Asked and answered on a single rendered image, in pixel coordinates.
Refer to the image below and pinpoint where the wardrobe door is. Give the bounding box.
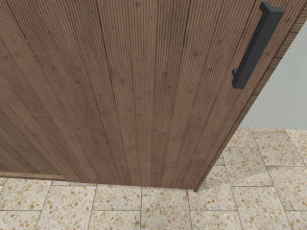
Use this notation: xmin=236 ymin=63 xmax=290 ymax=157
xmin=0 ymin=0 xmax=307 ymax=190
xmin=0 ymin=107 xmax=60 ymax=175

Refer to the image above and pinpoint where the handle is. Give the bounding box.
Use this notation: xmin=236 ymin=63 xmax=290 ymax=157
xmin=231 ymin=1 xmax=284 ymax=89

